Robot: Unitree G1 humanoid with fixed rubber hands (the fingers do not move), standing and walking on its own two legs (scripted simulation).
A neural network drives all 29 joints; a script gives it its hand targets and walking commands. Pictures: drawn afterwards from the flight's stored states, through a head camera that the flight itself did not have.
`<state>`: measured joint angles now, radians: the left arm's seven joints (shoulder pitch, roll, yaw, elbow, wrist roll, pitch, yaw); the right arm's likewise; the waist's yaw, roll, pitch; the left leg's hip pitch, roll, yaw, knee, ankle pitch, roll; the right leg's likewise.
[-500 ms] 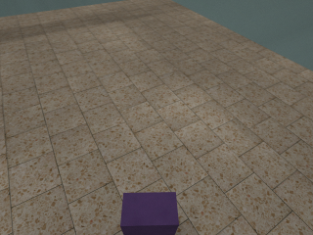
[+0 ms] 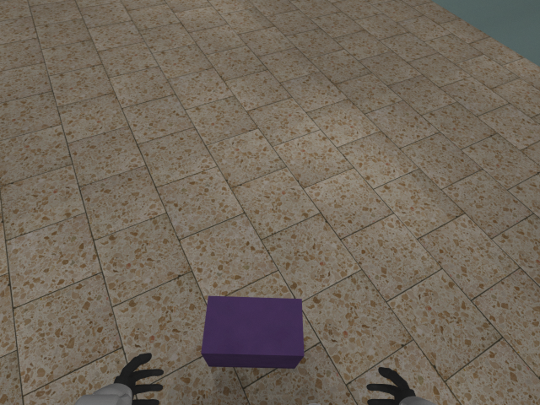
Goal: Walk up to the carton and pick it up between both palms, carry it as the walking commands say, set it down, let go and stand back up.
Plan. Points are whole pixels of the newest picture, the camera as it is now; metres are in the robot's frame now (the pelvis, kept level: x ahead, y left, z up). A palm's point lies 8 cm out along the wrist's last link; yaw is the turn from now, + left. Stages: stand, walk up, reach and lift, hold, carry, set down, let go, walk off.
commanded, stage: reach and lift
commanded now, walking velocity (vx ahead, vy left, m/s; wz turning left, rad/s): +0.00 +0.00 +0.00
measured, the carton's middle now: (253, 333) +0.38 +0.01 -0.63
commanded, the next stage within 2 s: none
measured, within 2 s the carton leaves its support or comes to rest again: neither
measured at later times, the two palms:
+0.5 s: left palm (117, 380) +0.20 +0.24 -0.15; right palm (391, 389) +0.18 -0.21 -0.15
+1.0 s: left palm (144, 280) +0.38 +0.24 -0.18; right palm (373, 296) +0.35 -0.22 -0.19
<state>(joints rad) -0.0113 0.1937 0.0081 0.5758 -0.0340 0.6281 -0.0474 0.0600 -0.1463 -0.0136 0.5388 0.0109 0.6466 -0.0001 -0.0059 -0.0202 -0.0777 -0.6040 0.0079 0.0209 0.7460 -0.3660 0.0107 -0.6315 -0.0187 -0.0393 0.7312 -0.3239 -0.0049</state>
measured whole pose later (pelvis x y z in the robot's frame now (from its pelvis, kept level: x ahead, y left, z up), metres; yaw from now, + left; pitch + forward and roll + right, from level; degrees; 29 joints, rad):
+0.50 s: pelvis -0.07 +0.01 -0.06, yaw -1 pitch +14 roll -1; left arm -0.24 0.28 0.09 0.58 -0.05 0.44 -0.11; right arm -0.21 -0.13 -0.13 0.52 0.00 0.48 -0.02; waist -0.02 -0.01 0.05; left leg -0.92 -0.01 -0.02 1.11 -0.43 0.00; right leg -0.94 0.00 0.01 1.07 -0.37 0.01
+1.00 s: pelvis -0.07 +0.01 -0.09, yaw +0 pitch +34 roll +0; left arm -0.86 0.39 0.21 0.86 -0.09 0.21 -0.09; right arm -0.79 -0.23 -0.26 0.74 0.09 0.24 -0.04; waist -0.04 -0.01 0.01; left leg -1.37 -0.03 -0.01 1.18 -0.39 0.00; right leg -1.40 -0.01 0.02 1.15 -0.34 0.02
